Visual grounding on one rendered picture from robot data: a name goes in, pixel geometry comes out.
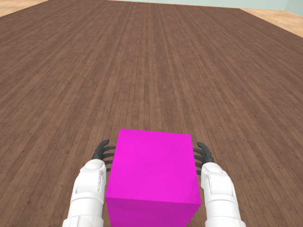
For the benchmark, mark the robot right forearm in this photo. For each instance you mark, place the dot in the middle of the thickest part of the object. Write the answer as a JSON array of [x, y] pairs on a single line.
[[220, 198]]

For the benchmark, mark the right robot hand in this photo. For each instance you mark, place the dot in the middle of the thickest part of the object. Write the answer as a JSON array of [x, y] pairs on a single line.
[[206, 156]]

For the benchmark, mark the left robot hand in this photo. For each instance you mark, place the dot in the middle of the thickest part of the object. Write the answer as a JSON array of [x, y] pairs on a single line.
[[99, 153]]

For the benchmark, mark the carton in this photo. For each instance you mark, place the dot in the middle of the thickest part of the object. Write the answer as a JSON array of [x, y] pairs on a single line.
[[153, 180]]

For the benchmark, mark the robot left forearm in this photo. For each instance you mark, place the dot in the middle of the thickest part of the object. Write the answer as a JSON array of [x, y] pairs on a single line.
[[88, 196]]

